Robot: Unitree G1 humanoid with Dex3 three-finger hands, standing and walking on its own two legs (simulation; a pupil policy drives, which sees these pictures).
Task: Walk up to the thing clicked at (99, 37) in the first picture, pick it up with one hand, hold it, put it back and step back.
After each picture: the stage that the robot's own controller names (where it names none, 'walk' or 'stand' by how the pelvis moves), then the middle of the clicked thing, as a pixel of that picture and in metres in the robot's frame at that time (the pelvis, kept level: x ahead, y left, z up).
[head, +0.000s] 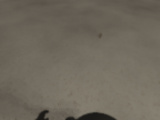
stand; (100, 35) +2.20 -0.27 -0.72
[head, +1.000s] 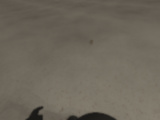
walk; (91, 42) +2.08 +0.09 -0.69
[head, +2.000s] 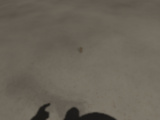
walk; (80, 50) +1.47 +0.27 -0.71
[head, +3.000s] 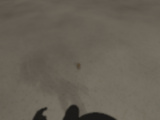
walk; (78, 66) +0.97 +0.24 -0.72
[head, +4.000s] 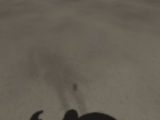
walk; (75, 87) +0.57 +0.20 -0.70
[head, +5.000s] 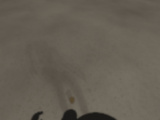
stand; (72, 100) +0.34 +0.17 -0.69
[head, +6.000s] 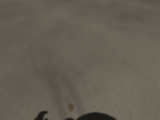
stand; (71, 107) +0.29 +0.18 -0.72
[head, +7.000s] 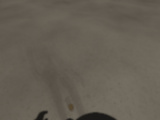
stand; (71, 107) +0.30 +0.19 -0.73
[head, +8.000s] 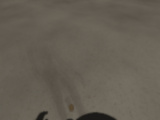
stand; (71, 108) +0.30 +0.18 -0.73
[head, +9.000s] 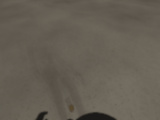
stand; (71, 108) +0.29 +0.18 -0.73
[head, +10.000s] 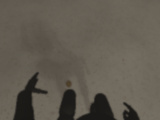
go down; (68, 84) +0.34 +0.17 -0.54
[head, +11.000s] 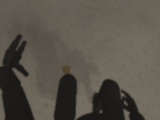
go down; (66, 70) +0.39 +0.19 -0.32
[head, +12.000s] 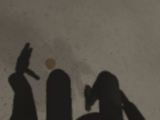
close in; (50, 64) +0.38 +0.22 -0.24
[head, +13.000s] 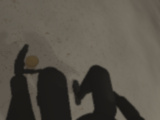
close; (31, 63) +0.38 +0.24 -0.22
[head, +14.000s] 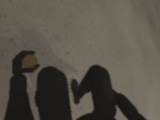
close; (29, 62) +0.37 +0.25 -0.22
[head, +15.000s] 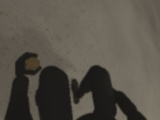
lift; (31, 64) +0.35 +0.24 -0.23
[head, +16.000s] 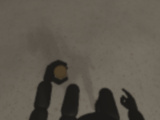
lift; (61, 74) +0.31 +0.19 +0.00
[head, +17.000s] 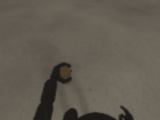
hold; (66, 76) +0.32 +0.17 +0.03
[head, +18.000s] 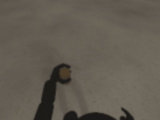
hold; (65, 76) +0.32 +0.17 +0.02
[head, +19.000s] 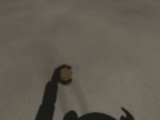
hold; (66, 77) +0.32 +0.16 +0.01
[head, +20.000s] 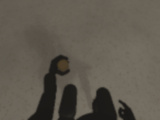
crouch; (64, 67) +0.38 +0.18 -0.06
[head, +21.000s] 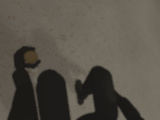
lower; (31, 59) +0.39 +0.25 -0.22
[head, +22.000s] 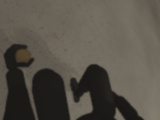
lower; (23, 57) +0.40 +0.26 -0.22
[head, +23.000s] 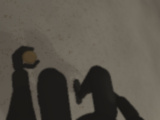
lower; (29, 59) +0.39 +0.26 -0.22
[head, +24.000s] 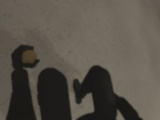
lower; (29, 58) +0.39 +0.26 -0.22
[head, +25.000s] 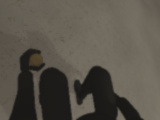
loosen; (35, 61) +0.38 +0.24 -0.21
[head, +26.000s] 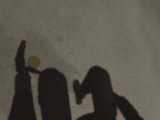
withdraw; (33, 63) +0.37 +0.24 -0.23
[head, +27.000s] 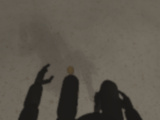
walk; (70, 70) +0.40 +0.18 -0.37
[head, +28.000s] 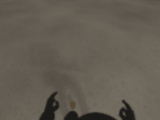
stand; (73, 105) +0.32 +0.15 -0.66
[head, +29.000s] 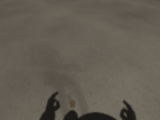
stand; (72, 104) +0.33 +0.16 -0.66
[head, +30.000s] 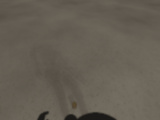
stand; (74, 105) +0.34 +0.14 -0.71
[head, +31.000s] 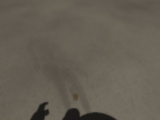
walk; (75, 97) +0.36 +0.14 -0.70
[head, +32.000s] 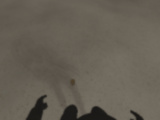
walk; (72, 82) +0.51 +0.18 -0.70
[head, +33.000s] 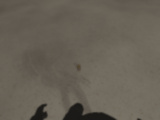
walk; (78, 67) +0.82 +0.23 -0.70
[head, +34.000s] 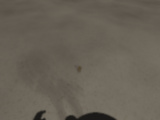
stand; (79, 69) +0.95 +0.16 -0.71
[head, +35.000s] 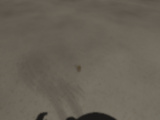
stand; (79, 68) +0.96 +0.17 -0.72
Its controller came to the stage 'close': yes
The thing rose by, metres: 0.72
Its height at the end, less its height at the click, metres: +0.00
